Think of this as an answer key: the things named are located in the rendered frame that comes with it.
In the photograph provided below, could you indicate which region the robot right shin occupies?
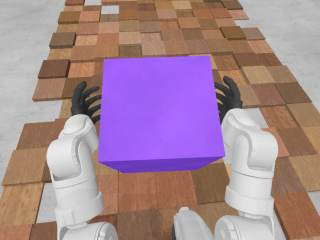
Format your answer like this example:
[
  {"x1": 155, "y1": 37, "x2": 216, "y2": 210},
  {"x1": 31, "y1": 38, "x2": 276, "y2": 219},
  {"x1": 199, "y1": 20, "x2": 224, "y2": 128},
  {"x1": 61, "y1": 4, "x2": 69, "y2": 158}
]
[{"x1": 176, "y1": 207, "x2": 189, "y2": 240}]

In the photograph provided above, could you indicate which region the robot left forearm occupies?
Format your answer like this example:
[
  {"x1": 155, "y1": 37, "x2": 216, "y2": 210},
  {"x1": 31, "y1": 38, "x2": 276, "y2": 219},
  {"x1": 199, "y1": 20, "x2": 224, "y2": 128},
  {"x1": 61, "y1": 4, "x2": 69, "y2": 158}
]
[{"x1": 46, "y1": 114, "x2": 105, "y2": 240}]

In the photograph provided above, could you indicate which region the robot left upper arm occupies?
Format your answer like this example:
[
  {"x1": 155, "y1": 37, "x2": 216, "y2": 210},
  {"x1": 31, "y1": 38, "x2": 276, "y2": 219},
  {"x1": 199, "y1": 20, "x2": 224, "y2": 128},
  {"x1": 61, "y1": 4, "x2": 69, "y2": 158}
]
[{"x1": 62, "y1": 221, "x2": 118, "y2": 240}]

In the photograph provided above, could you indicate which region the right robot thigh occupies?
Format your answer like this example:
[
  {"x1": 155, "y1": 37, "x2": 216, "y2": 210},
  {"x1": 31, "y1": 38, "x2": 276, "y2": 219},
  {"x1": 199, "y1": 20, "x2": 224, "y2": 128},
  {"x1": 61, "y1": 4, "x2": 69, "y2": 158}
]
[{"x1": 173, "y1": 210, "x2": 215, "y2": 240}]

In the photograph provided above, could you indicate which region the carton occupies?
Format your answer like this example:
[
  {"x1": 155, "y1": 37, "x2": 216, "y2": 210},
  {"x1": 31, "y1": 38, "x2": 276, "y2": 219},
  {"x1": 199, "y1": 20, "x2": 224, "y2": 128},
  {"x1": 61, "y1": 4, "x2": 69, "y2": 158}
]
[{"x1": 98, "y1": 55, "x2": 226, "y2": 174}]

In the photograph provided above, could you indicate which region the left robot hand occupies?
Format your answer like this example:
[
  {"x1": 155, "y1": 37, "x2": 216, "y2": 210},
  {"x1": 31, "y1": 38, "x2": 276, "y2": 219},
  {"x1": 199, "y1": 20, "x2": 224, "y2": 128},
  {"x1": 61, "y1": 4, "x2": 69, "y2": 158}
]
[{"x1": 70, "y1": 81, "x2": 102, "y2": 125}]

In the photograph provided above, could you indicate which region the robot right forearm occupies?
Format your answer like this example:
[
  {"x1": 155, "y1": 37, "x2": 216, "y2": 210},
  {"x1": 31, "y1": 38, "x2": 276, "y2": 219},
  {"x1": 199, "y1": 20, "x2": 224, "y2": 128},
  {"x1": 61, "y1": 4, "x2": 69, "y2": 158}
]
[{"x1": 221, "y1": 108, "x2": 278, "y2": 240}]

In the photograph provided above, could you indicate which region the robot right upper arm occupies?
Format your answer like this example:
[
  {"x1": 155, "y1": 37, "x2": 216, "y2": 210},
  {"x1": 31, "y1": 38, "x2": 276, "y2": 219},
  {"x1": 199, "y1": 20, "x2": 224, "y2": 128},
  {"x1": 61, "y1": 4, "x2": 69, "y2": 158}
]
[{"x1": 214, "y1": 215, "x2": 274, "y2": 240}]

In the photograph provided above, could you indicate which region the right robot hand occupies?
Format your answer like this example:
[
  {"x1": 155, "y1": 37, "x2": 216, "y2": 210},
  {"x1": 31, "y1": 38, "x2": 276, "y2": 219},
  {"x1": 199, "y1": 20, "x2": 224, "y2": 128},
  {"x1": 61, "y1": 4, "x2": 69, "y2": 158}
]
[{"x1": 214, "y1": 76, "x2": 243, "y2": 125}]

